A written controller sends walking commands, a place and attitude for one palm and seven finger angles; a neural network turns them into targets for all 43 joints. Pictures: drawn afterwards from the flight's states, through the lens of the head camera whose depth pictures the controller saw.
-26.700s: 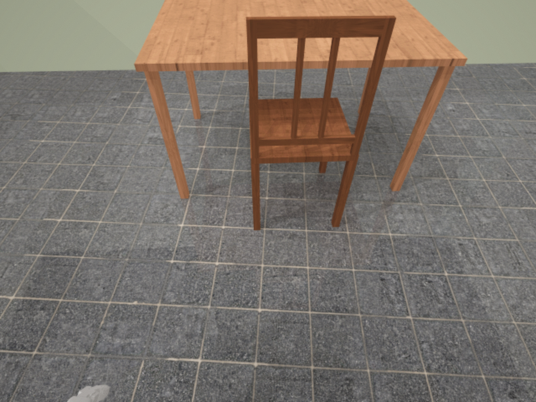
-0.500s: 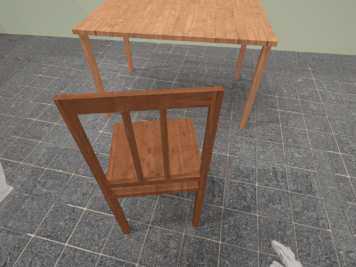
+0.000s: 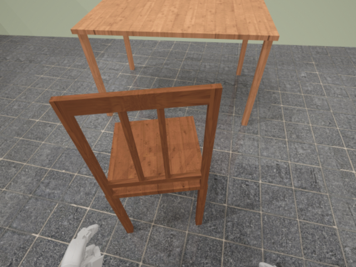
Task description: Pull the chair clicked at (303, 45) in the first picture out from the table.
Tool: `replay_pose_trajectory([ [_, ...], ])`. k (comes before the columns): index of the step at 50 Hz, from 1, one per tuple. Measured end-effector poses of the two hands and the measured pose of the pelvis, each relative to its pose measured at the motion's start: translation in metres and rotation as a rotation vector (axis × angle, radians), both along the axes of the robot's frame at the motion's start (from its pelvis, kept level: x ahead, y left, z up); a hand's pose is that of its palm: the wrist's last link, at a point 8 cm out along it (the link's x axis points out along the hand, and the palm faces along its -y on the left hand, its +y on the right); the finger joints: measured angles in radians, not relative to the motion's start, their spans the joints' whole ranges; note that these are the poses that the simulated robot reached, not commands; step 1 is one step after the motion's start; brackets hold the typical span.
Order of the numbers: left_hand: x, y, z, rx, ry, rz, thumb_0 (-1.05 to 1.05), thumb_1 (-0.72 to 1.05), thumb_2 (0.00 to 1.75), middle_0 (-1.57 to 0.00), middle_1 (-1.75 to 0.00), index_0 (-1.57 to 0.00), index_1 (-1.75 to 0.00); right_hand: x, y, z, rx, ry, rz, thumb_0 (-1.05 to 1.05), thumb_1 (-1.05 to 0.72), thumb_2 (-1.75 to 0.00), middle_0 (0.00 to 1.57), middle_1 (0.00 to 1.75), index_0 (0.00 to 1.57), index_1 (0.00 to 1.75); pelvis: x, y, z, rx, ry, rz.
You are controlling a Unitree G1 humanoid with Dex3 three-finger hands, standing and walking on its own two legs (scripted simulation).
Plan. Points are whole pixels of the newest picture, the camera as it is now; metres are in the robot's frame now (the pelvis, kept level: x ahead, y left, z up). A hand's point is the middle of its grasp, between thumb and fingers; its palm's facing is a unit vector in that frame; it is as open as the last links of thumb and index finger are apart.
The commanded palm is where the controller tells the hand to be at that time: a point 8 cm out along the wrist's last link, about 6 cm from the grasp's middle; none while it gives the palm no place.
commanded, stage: let the arm hang, fingers relaxed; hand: left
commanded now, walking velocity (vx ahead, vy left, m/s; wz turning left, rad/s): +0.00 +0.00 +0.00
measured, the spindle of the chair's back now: (133, 151) +0.46 +0.16 -0.06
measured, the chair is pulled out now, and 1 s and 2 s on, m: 0.64 0.64 0.64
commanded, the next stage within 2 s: look to check the result in 0.90 s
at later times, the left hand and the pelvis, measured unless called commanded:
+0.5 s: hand out of the picture +0.00 +0.17 -0.16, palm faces +0.00 -0.97 -0.23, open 7.4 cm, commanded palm none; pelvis +0.01 -0.02 +0.01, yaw -1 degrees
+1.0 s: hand out of the picture +0.01 +0.14 -0.16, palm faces +0.03 -0.99 -0.17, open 7.4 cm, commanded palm none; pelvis +0.02 -0.02 +0.01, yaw +0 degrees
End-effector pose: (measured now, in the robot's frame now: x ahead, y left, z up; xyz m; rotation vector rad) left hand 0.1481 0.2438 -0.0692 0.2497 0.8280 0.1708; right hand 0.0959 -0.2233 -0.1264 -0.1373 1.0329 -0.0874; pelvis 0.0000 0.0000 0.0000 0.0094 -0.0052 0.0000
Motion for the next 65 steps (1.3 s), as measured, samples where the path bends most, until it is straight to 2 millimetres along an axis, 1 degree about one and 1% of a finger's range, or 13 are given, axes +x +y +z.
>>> replay_pose_trajectory([
  [2,-0.036,-0.033,-0.040,-0.106,0.195,-0.023,0.01,0.91,0.90,-0.19,-0.30,-0.19,-0.30,-0.016,0.002,0.000,-0.005,0.057,-0.010,0.01,-0.91,-0.90,0.20,0.30,0.20,0.30,0.001,-0.002,0.001,0.000,-0.008,-0.006],
  [3,-0.054,-0.047,-0.053,-0.155,0.268,-0.017,0.00,0.91,0.90,-0.20,-0.30,-0.19,-0.30,-0.024,0.000,0.001,-0.015,0.082,-0.027,0.01,-0.91,-0.90,0.20,0.30,0.20,0.30,0.002,-0.003,0.002,-0.002,-0.010,-0.008],
  [4,-0.060,-0.049,-0.057,-0.183,0.262,0.052,-0.03,0.95,0.90,-0.20,-0.30,-0.20,-0.30,-0.031,-0.004,0.003,-0.035,0.107,-0.040,0.00,-0.93,-0.90,0.20,0.30,0.20,0.30,0.002,-0.005,0.003,-0.005,-0.008,-0.002],
  [7,-0.070,-0.042,-0.060,-0.167,0.273,0.076,-0.10,1.03,0.89,-0.21,-0.30,-0.20,-0.30,-0.053,-0.017,0.006,-0.077,0.201,-0.037,0.00,-0.94,-0.90,0.20,0.30,0.20,0.30,0.001,-0.009,0.005,-0.014,-0.007,0.004],
  [12,-0.099,-0.026,-0.061,-0.108,0.395,0.058,-0.07,1.00,0.89,-0.21,-0.30,-0.20,-0.30,-0.082,-0.027,0.003,-0.084,0.291,-0.071,0.00,-0.93,-0.90,0.20,0.30,0.20,0.30,0.005,-0.012,0.008,-0.019,-0.009,0.001],
  [17,-0.128,-0.015,-0.058,-0.066,0.503,0.073,-0.03,0.95,0.90,-0.20,-0.30,-0.20,-0.30,-0.103,-0.022,-0.004,-0.050,0.344,-0.092,0.00,-0.92,-0.90,0.19,0.30,0.20,0.30,0.008,-0.013,0.009,-0.016,-0.013,-0.005],
  [22,-0.146,-0.017,-0.056,-0.057,0.559,0.093,-0.01,0.92,0.90,-0.20,-0.30,-0.20,-0.30,-0.116,-0.009,-0.011,-0.004,0.389,-0.093,0.01,-0.91,-0.90,0.19,0.30,0.20,0.30,0.009,-0.015,0.009,-0.013,-0.013,-0.008],
  [27,-0.152,-0.029,-0.057,-0.079,0.577,0.099,0.00,0.91,0.90,-0.20,-0.30,-0.19,-0.30,-0.122,0.003,-0.014,0.031,0.411,-0.095,0.01,-0.91,-0.90,0.19,0.30,0.20,0.30,0.011,-0.016,0.009,-0.010,-0.012,-0.010],
  [34,-0.146,-0.052,-0.063,-0.131,0.567,0.089,0.00,0.90,0.90,-0.20,-0.30,-0.19,-0.30,-0.120,0.011,-0.015,0.047,0.409,-0.104,0.01,-0.91,-0.90,0.20,0.30,0.20,0.30,0.013,-0.018,0.009,-0.009,-0.011,-0.012],
  [36,-0.146,-0.054,-0.065,-0.132,0.573,0.087,0.01,0.91,0.90,-0.20,-0.30,-0.20,-0.30,-0.119,0.011,-0.014,0.046,0.405,-0.108,0.01,-0.91,-0.90,0.20,0.30,0.20,0.30,0.014,-0.018,0.009,-0.009,-0.011,-0.013],
  [42,-0.146,-0.056,-0.066,-0.142,0.570,0.095,0.01,0.92,0.90,-0.20,-0.30,-0.20,-0.30,-0.113,0.009,-0.013,0.035,0.396,-0.112,0.00,-0.91,-0.90,0.19,0.30,0.20,0.30,0.016,-0.019,0.010,-0.010,-0.012,-0.010],
  [52,-0.143,-0.053,-0.066,-0.139,0.559,0.104,0.01,0.91,0.90,-0.20,-0.30,-0.20,-0.30,-0.106,0.006,-0.012,0.022,0.385,-0.108,0.00,-0.91,-0.90,0.19,0.30,0.20,0.30,0.018,-0.018,0.010,-0.011,-0.014,-0.007],
  [65,-0.140,-0.049,-0.064,-0.130,0.554,0.105,0.00,0.91,0.90,-0.20,-0.30,-0.19,-0.30,-0.106,0.007,-0.012,0.027,0.388,-0.106,0.00,-0.91,-0.90,0.19,0.30,0.20,0.30,0.019,-0.018,0.010,-0.009,-0.011,-0.007],
])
